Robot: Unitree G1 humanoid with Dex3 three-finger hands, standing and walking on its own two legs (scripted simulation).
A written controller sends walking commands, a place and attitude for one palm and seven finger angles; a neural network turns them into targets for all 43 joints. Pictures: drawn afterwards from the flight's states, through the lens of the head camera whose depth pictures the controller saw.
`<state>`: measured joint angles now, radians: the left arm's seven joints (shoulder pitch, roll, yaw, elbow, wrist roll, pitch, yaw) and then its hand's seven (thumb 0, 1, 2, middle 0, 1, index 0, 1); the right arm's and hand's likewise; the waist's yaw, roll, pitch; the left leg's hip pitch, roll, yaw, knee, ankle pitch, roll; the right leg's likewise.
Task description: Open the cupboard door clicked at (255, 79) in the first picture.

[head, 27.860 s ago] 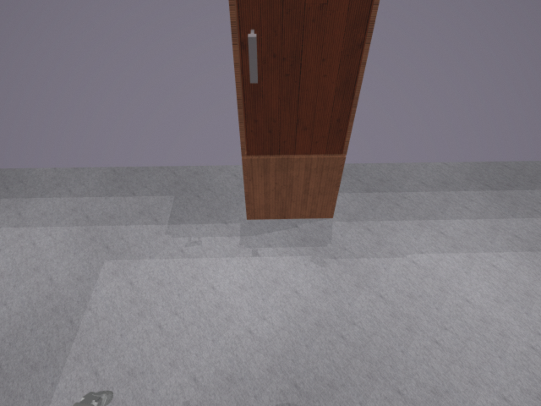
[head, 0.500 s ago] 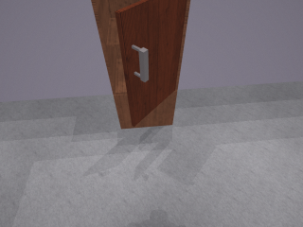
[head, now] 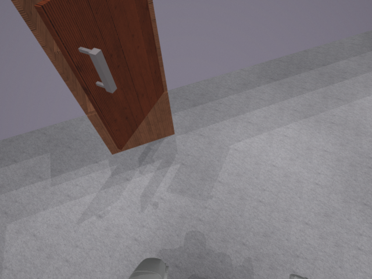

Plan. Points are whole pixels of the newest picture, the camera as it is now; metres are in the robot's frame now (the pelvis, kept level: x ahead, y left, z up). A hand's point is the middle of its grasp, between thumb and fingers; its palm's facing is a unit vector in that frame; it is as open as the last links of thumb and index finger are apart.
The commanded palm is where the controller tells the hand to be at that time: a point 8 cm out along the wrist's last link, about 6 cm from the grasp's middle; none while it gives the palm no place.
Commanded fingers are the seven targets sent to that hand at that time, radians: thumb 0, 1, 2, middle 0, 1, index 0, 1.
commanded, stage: walk to a spot facing it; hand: left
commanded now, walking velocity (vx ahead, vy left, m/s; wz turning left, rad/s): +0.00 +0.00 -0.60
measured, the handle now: (97, 70) +0.62 +0.31 +0.05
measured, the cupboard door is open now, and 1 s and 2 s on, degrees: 44 44 44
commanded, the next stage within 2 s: none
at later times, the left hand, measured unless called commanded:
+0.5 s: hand (97, 266) +0.14 +0.25 -0.17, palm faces -0.21 -0.95 -0.23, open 7.4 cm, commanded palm none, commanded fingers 0.00 0.90 0.90 -0.20 -0.30 -0.20 -0.30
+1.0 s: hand (144, 227) +0.25 +0.15 -0.19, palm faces -0.58 -0.80 -0.17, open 7.4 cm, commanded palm none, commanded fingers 0.00 0.90 0.90 -0.20 -0.30 -0.20 -0.30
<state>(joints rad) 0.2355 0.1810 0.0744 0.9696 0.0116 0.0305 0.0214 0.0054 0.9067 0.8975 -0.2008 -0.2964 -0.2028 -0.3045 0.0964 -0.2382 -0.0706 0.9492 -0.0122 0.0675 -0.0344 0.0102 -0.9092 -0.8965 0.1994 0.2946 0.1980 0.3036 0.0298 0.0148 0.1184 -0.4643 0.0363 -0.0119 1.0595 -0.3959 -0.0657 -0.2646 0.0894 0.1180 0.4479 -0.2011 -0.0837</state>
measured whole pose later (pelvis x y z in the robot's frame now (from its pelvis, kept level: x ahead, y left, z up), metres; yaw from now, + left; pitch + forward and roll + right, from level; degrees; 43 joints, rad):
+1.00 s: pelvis +0.08 +0.03 -0.02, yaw -37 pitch +1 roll -1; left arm 0.22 0.23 0.08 0.95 0.02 0.04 -0.05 0.01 0.91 0.90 -0.20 -0.30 -0.20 -0.30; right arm 0.26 -0.23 -0.04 0.88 -0.04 -0.04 -0.01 0.01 -0.91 -0.90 0.20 0.29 0.20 0.30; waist -0.02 -0.02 0.05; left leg -0.30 0.09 0.13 0.62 -0.34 0.01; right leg -0.41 0.01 0.07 0.93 -0.48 -0.01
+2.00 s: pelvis +0.38 -0.32 -0.02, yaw -56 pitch -1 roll -1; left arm 0.38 0.16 0.05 1.13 0.01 -0.03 -0.01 0.01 0.91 0.90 -0.20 -0.30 -0.20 -0.30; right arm 0.13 -0.16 -0.03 0.96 -0.04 -0.07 0.00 0.00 -0.91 -0.90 0.20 0.29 0.20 0.30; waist 0.04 -0.03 0.07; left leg -0.31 0.03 0.15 0.60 -0.28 0.06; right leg -0.37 0.00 -0.02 1.25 -0.40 -0.03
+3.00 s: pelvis +0.54 -0.68 -0.01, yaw -50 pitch +2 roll -2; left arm 0.13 0.21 0.07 0.96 0.01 0.04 0.01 0.01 0.91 0.90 -0.20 -0.30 -0.20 -0.30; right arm 0.17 -0.20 -0.04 0.96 -0.03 0.01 -0.01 0.01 -0.91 -0.90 0.20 0.29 0.20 0.30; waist 0.00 0.00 0.09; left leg -0.40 0.00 0.02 0.54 -0.18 0.05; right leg -0.48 -0.06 -0.01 1.06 -0.44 0.07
